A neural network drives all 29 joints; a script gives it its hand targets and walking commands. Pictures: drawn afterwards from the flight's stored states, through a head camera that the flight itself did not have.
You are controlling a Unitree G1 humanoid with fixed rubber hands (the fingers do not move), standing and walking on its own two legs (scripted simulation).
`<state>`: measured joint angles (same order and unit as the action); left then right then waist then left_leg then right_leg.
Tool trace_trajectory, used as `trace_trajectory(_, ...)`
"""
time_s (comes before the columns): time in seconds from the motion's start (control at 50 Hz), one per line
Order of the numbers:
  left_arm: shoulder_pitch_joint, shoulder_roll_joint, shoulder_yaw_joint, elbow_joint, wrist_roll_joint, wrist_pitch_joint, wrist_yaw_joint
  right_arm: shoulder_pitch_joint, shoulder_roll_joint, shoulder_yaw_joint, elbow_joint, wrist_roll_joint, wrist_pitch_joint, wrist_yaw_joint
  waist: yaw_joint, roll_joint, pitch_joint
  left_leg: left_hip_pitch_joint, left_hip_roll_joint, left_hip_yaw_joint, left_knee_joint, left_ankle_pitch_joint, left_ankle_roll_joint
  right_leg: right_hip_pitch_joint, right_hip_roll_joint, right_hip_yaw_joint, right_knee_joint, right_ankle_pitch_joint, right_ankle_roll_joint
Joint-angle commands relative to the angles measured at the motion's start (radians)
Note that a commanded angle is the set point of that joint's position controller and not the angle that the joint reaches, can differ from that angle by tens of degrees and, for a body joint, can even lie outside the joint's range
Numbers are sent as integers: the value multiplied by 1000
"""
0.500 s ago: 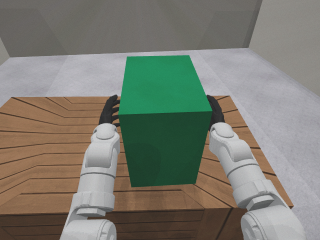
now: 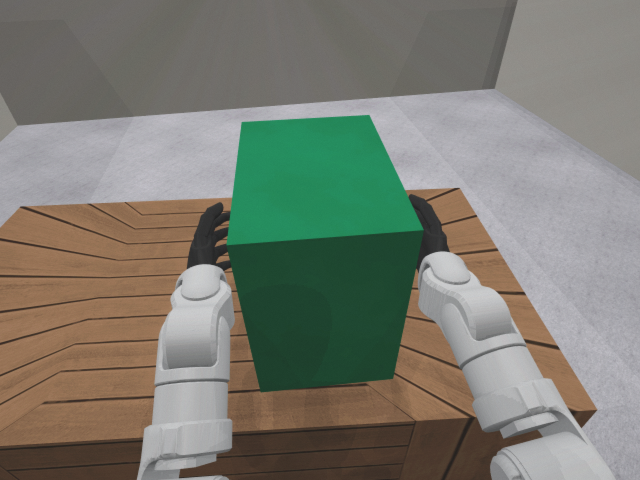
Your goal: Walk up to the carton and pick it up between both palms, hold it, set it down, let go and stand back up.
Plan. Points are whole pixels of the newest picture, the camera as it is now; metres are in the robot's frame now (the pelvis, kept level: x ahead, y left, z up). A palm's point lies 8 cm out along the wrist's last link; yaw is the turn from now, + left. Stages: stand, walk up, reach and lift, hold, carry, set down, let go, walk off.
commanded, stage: hold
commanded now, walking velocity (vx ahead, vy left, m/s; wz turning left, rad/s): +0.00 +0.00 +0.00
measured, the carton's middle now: (316, 249) +0.41 +0.00 +0.13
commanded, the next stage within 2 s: none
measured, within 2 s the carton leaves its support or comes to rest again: neither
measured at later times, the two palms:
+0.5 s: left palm (198, 263) +0.34 +0.14 +0.18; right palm (432, 247) +0.34 -0.13 +0.18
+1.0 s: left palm (199, 265) +0.34 +0.14 +0.17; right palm (426, 249) +0.35 -0.13 +0.17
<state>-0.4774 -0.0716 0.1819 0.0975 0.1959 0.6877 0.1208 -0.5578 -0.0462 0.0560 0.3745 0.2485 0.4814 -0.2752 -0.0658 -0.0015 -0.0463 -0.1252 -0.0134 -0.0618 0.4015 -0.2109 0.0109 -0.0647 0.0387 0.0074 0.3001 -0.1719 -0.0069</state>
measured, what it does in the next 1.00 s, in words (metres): stands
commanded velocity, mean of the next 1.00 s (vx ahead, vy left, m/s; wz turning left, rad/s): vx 0.00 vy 0.00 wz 0.00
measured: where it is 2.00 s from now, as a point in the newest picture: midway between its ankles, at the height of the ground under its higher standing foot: outside the picture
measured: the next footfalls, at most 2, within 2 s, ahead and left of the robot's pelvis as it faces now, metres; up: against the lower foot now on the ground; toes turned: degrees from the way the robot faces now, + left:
none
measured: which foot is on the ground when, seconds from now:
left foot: down 0.00-1.00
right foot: down 0.00-1.00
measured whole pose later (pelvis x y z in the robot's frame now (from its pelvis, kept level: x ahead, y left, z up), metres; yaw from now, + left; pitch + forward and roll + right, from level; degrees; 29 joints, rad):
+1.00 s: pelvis -0.02 -0.01 +0.00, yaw +1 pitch -5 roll -1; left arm -0.59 -0.06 0.24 0.21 0.26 0.69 0.08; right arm -0.67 -0.01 -0.01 0.53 0.19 0.43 -0.25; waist -0.06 -0.03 -0.03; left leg -0.12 -0.02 -0.07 0.39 -0.18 0.00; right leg -0.07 0.04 -0.01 0.32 -0.16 -0.01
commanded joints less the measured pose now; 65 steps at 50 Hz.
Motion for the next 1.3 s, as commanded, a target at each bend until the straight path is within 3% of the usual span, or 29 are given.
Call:
trace_trajectory(0.0, -753, -711, -678, -322, -216, -81, -161, -994, 728, 486, -609, 158, -125, 100, -12, 58, -630, 250, -39, 11, 33, 555, -76, 184, 50, -15, 32, 503, 66)
trace_trajectory(0.02, -766, -664, -627, -231, -184, -75, -159, -942, 694, 455, -495, 132, -101, 99, -10, 4, -460, 200, -38, 6, 8, 481, -66, 117, 48, -16, 11, 411, 64)
trace_trajectory(0.04, -761, -684, -644, -274, -201, -79, -163, -927, 712, 455, -540, 130, -116, 102, -7, 12, -532, 206, -32, 4, 18, 493, -70, 138, 55, -16, 16, 411, 61)
trace_trajectory(0.14, -824, -630, -547, -143, -134, -50, -179, -905, 711, 375, -296, 70, -79, 116, -5, -2, -301, 142, -23, 27, -61, 222, -43, 70, 33, -20, -21, 153, 48)
trace_trajectory(0.22, -844, -639, -523, -97, -125, -52, -195, -980, 723, 356, -306, 52, -109, 124, 0, 32, -365, 139, -31, 35, -68, 202, -31, 95, 19, -18, -19, 159, 55)
trace_trajectory(0.3, -886, -675, -563, -138, -151, -63, -185, -1043, 738, 360, -359, 83, -119, 122, -11, 81, -472, 186, -38, 31, -23, 349, -50, 121, 26, -14, -7, 262, 54)
trace_trajectory(0.32, -913, -686, -596, -243, -166, -70, -179, -1038, 749, 378, -423, 101, -134, 121, -25, 111, -571, 233, -38, 30, 4, 430, -71, 137, 33, -24, 9, 340, 58)
trace_trajectory(0.34, -811, -649, -537, -58, -134, -47, -185, -1032, 704, 364, -362, 87, -117, 117, -18, 54, -413, 194, -34, 26, -16, 386, -53, 101, 36, -19, -15, 304, 56)
trace_trajectory(0.36, -834, -669, -564, -164, -161, -61, -191, -1008, 722, 394, -395, 89, -128, 113, -31, 35, -522, 223, -36, 23, -14, 401, -51, 153, 36, -27, 0, 334, 59)
trace_trajectory(0.42, -860, -657, -554, -191, -142, -62, -189, -973, 724, 387, -354, 83, -122, 113, -12, 82, -488, 217, -40, 31, -19, 395, -56, 120, 32, -34, 1, 292, 55)
trace_trajectory(0.46, -848, -634, -486, -69, -106, -48, -198, -976, 706, 344, -284, 58, -115, 122, 0, 25, -352, 151, -27, 35, -60, 244, -40, 107, 31, -32, -28, 169, 54)
trace_trajectory(0.48, -868, -644, -499, -116, -103, -51, -202, -960, 722, 336, -260, 54, -120, 126, -16, 59, -371, 168, -26, 41, -64, 245, -42, 111, 27, -33, -20, 172, 54)
trace_trajectory(0.54, -839, -620, -444, 14, -81, -40, -218, -1013, 698, 305, -266, 22, -126, 126, -6, 6, -292, 118, -33, 51, -91, 170, -20, 99, 19, -30, -41, 115, 56)
trace_trajectory(0.56, -891, -617, -451, -75, -91, -57, -219, -1059, 735, 333, -308, 31, -140, 129, 12, -2, -380, 142, -35, 44, -79, 196, -10, 135, 16, -28, -23, 162, 57)
trace_trajectory(0.6, -899, -628, -435, 6, -75, -54, -215, -1052, 718, 286, -233, 14, -133, 132, 20, 17, -306, 116, -35, 52, -92, 156, -23, 91, 21, -31, -38, 84, 58)
trace_trajectory(0.66, -890, -660, -456, 41, -101, -66, -204, -1121, 727, 313, -284, 30, -157, 141, 28, 16, -362, 124, -35, 50, -79, 194, -13, 76, 18, -32, -35, 119, 58)
trace_trajectory(0.7, -922, -686, -497, -5, -121, -77, -198, -1121, 728, 309, -276, 30, -168, 138, -14, 40, -454, 181, -34, 30, -54, 241, -30, 105, 17, -41, -16, 164, 52)
trace_trajectory(0.76, -916, -699, -538, -112, -151, -94, -182, -1118, 718, 353, -369, 70, -173, 135, -10, 66, -576, 255, -31, 23, -14, 426, -49, 117, 34, -37, -4, 286, 52)
trace_trajectory(0.78, -939, -685, -541, -134, -153, -91, -177, -1050, 723, 344, -300, 76, -159, 136, -23, 79, -545, 259, -35, 21, -8, 439, -59, 106, 31, -43, -5, 295, 51)
trace_trajectory(0.84, -880, -682, -522, -47, -127, -73, -182, -1027, 701, 332, -268, 66, -144, 134, -6, 52, -395, 178, -31, 26, -33, 305, -50, 76, 35, -34, -31, 176, 49)
trace_trajectory(0.86, -913, -685, -539, -122, -144, -81, -184, -1032, 725, 330, -301, 75, -157, 138, -23, 51, -480, 180, -27, 22, -28, 295, -57, 106, 41, -42, -13, 186, 51)
trace_trajectory(0.9, -928, -647, -484, -18, -102, -72, -193, -1012, 711, 298, -173, 42, -135, 146, -17, 64, -354, 136, -22, 24, -67, 188, -43, 70, 15, -40, -28, 101, 45)
trace_trajectory(0.96, -943, -662, -480, -39, -112, -83, -191, -1014, 720, 293, -188, 32, -150, 150, -7, 54, -396, 151, -21, 30, -76, 176, -42, 72, 21, -41, -28, 99, 45)
trace_trajectory(1.0, -921, -681, -512, -55, -142, -86, -191, -1093, 721, 331, -291, 65, -162, 145, -8, 33, -463, 177, -28, 21, -53, 276, -38, 91, 24, -40, -20, 188, 55)
trace_trajectory(1.1, -920, -713, -597, -176, -181, -98, -169, -1043, 729, 363, -355, 105, -156, 130, -34, 97, -579, 269, -29, 6, 15, 471, -71, 109, 34, -38, -2, 320, 50)
trace_trajectory(1.12, -874, -687, -543, -47, -150, -83, -173, -1022, 706, 347, -297, 90, -140, 128, -21, 64, -445, 206, -28, 11, -7, 417, -65, 82, 37, -39, -24, 265, 47)
trace_trajectory(1.22, -808, -676, -565, -204, -156, -77, -170, -993, 711, 416, -420, 124, -137, 124, -8, 58, -546, 252, -27, 13, 7, 534, -67, 156, 48, -29, 1, 396, 57)
trace_trajectory(1.24, -793, -648, -530, -128, -135, -62, -177, -969, 702, 392, -352, 115, -122, 121, 6, 0, -436, 208, -25, 12, -6, 478, -61, 141, 46, -33, -11, 341, 59)
trace_trajectory(1.28, -790, -623, -517, -131, -137, -53, -192, -934, 689, 384, -353, 115, -123, 113, -5, 5, -426, 202, -34, 29, -16, 439, -52, 145, 31, -32, -10, 351, 60)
